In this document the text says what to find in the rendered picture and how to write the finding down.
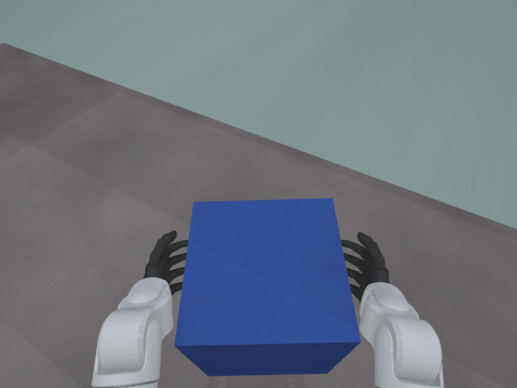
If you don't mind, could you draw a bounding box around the right robot hand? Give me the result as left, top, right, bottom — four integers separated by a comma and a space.
341, 232, 389, 303

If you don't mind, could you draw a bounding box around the robot right forearm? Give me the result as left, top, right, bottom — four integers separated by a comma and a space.
359, 282, 444, 388

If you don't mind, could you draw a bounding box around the carton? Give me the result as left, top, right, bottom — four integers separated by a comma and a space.
174, 198, 361, 376

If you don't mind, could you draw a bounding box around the robot left forearm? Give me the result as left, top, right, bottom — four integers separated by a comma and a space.
91, 277, 174, 388

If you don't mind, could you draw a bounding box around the left robot hand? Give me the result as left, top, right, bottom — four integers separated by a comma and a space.
143, 230, 188, 296

